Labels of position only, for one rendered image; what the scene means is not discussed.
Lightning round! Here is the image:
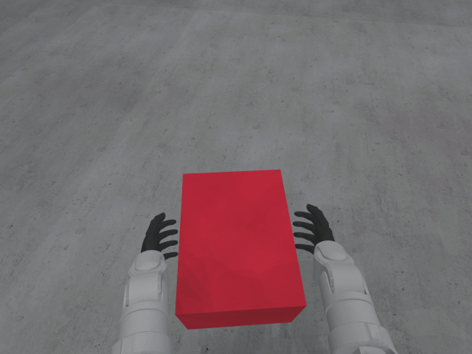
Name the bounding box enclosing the left robot hand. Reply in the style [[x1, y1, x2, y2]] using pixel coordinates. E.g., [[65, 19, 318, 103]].
[[141, 212, 178, 259]]

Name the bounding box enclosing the right robot hand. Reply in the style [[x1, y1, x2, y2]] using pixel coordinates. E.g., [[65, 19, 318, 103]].
[[293, 204, 335, 254]]

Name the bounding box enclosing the carton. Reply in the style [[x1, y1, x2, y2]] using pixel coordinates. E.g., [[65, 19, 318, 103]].
[[175, 170, 307, 330]]

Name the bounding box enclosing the robot left forearm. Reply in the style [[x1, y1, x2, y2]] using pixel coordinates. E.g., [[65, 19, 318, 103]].
[[111, 250, 173, 354]]

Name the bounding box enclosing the robot right forearm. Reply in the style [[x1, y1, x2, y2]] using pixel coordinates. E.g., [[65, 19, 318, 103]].
[[313, 240, 398, 354]]

